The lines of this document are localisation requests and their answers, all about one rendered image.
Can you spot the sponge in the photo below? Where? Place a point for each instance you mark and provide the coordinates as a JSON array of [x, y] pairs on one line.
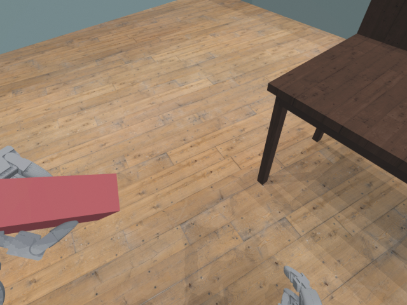
[[33, 203]]

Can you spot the table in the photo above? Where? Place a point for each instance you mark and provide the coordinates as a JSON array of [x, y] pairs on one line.
[[355, 92]]

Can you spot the left robot hand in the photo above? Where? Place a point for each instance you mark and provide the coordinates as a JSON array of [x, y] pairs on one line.
[[26, 244]]

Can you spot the right robot hand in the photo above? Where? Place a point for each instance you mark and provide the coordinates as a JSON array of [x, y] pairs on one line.
[[307, 296]]

